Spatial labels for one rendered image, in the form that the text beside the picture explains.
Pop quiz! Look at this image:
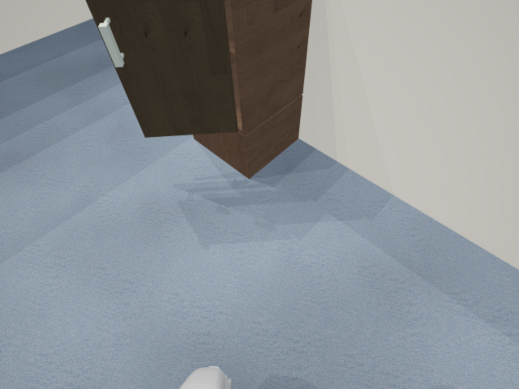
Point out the robot left thigh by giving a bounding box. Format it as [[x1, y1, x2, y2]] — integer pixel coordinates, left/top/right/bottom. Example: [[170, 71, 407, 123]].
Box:
[[179, 367, 231, 389]]

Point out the cupboard door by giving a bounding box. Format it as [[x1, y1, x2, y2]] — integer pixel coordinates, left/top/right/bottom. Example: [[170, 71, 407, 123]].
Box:
[[86, 0, 238, 138]]

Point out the handle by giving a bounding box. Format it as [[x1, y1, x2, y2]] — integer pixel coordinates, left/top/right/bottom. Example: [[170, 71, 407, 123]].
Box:
[[98, 18, 124, 67]]

